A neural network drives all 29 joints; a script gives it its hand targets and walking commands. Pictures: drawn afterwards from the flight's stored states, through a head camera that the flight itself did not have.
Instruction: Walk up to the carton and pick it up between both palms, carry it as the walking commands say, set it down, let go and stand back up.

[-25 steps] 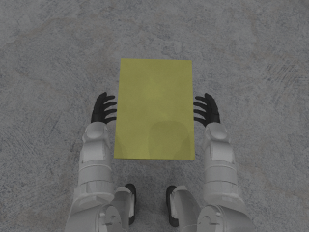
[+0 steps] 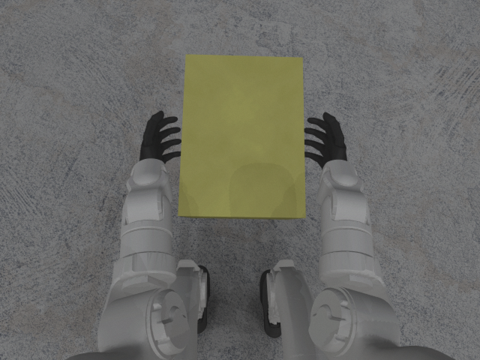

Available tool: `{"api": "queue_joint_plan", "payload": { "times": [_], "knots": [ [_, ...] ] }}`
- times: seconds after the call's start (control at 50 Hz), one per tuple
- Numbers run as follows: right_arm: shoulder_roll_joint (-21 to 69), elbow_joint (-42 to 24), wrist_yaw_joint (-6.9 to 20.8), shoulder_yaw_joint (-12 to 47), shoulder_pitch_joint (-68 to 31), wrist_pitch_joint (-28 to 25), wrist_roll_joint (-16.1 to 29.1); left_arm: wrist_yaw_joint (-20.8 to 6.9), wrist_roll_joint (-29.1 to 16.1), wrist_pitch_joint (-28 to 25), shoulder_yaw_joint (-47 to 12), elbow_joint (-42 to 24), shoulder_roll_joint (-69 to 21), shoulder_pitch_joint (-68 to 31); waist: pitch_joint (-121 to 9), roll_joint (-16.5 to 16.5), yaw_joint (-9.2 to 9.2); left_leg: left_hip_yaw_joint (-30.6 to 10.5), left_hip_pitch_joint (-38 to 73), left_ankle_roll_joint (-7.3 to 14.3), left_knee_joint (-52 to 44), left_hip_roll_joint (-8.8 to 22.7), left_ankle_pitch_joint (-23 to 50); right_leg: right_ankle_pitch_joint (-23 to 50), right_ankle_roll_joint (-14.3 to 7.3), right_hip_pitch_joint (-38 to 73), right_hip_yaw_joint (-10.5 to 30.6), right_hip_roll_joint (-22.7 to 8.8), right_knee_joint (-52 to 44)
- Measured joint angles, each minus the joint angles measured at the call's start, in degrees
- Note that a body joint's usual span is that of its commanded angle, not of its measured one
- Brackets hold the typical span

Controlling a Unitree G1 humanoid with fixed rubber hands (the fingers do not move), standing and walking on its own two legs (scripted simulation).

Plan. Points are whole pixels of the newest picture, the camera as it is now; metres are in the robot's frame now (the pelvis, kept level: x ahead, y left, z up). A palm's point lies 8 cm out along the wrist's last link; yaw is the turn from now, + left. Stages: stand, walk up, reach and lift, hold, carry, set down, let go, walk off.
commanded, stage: set down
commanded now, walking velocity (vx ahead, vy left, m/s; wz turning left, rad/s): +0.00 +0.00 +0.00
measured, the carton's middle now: (242, 145) +0.48 -0.01 -0.15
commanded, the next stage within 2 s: none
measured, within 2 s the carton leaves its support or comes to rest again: neither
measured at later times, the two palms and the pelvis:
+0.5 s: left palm (166, 162) +0.44 +0.14 -0.15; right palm (314, 161) +0.44 -0.15 -0.15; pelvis -0.01 +0.00 -0.08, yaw +0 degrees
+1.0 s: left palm (174, 166) +0.46 +0.14 -0.24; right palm (302, 163) +0.47 -0.15 -0.24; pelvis -0.03 +0.00 -0.15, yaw +0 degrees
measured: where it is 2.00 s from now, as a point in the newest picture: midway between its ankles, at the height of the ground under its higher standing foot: (235, 313)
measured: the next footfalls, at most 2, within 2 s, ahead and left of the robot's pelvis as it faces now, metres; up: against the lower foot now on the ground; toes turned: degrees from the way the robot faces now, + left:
none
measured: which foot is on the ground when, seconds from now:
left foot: down 0.00-1.00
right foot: down 0.00-1.00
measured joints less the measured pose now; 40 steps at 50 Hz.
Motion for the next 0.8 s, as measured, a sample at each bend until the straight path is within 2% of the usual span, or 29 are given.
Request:
{"api": "queue_joint_plan", "payload": {
  "times": [0.36,0.8],
  "knots": [
    [-3.6,5.1,-2.2,0.6,-8.2,0.5,2.4,3.4,-2.7,0.3,0.0,3.7,2.7,-7.3,-0.2,0.4,-0.15,-0.3,-14.2,-0.1,14.3,-0.3,-3.9,-4.0,0.3,-13.9,-0.1,0.2,14.1],
    [-7.1,9.8,-3.9,1.5,-16.8,0.2,4.7,4.5,-5.0,-0.5,0.4,8.7,6.7,-15.5,1.9,1.0,0.26,-1.1,-28.1,-0.8,26.7,-0.4,-5.7,-6.1,0.0,-27.6,-0.7,0.7,26.5]
  ]
}}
